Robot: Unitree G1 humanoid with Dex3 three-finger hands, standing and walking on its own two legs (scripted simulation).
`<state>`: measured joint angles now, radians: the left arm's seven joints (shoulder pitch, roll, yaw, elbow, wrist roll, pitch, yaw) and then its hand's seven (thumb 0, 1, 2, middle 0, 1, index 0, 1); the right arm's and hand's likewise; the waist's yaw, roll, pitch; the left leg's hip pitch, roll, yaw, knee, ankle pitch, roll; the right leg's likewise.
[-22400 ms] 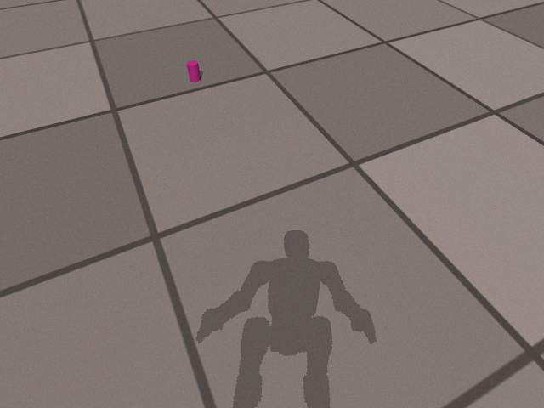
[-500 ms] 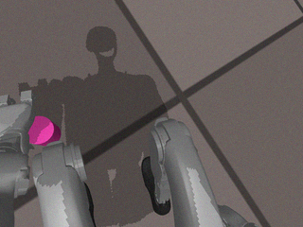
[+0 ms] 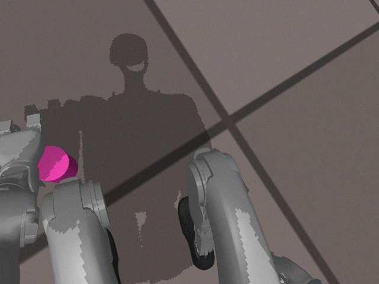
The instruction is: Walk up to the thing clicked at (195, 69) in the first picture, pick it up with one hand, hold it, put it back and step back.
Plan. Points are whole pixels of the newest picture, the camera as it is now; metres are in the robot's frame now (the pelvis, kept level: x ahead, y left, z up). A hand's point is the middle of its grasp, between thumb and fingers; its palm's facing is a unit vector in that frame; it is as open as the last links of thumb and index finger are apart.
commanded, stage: close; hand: left
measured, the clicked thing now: (56, 166) +0.37 +0.22 -0.25
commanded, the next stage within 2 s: withdraw in 1.16 s
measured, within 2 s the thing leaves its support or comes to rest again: neither
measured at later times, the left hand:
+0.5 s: hand (31, 160) +0.38 +0.26 -0.21, palm faces -0.45 -0.09 -0.89, open 13.8 cm
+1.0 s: hand (31, 162) +0.38 +0.26 -0.21, palm faces -0.42 -0.08 -0.90, open 12.4 cm
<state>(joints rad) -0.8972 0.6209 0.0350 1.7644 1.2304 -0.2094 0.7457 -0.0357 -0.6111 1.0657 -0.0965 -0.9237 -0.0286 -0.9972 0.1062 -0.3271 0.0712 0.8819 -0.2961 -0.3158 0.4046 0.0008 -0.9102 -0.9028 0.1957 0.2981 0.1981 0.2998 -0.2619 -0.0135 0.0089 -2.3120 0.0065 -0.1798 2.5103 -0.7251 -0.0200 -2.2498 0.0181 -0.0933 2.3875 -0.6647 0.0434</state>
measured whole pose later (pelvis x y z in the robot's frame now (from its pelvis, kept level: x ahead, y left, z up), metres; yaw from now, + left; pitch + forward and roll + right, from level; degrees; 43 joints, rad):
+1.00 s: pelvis +0.00 +0.00 +0.00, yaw +0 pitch +29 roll -9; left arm -0.88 0.62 0.04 1.75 1.26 -0.20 0.80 -0.03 -0.34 0.98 -0.35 -0.87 -0.30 -0.92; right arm 0.09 -0.31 0.07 0.87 -0.31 -0.31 0.40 0.00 -0.90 -0.90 0.20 0.30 0.20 0.30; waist -0.26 -0.02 0.01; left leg -2.31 0.00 -0.18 2.50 -0.72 -0.02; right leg -2.24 0.02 -0.09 2.38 -0.66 0.04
